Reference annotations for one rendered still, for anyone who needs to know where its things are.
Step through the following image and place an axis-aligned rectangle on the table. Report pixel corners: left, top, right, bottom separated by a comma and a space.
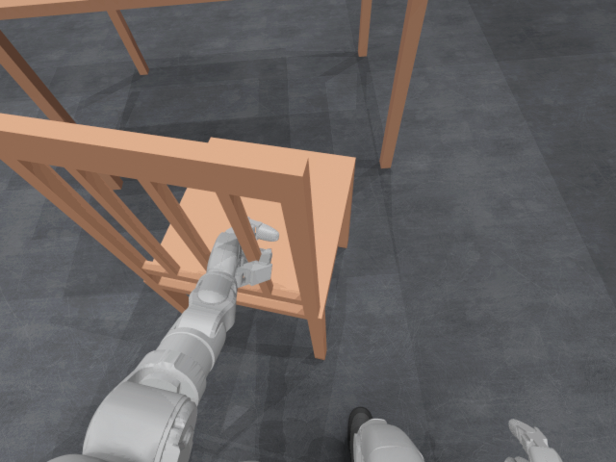
0, 0, 428, 190

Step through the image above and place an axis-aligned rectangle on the robot right hand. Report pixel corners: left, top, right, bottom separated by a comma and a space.
504, 419, 563, 462

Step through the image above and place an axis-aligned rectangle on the robot left hand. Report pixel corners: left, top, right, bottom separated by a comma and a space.
206, 217, 279, 288

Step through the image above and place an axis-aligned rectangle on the left robot forearm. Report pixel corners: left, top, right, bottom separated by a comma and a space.
83, 271, 238, 453

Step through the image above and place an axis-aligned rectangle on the robot right shin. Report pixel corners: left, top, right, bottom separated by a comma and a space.
357, 419, 387, 433

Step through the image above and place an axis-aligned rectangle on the left robot upper arm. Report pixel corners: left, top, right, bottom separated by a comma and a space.
47, 381, 197, 462

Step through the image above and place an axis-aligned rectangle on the chair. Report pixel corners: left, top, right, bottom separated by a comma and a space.
0, 114, 356, 360

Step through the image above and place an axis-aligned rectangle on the robot right foot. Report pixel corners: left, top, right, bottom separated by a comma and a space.
347, 407, 372, 462

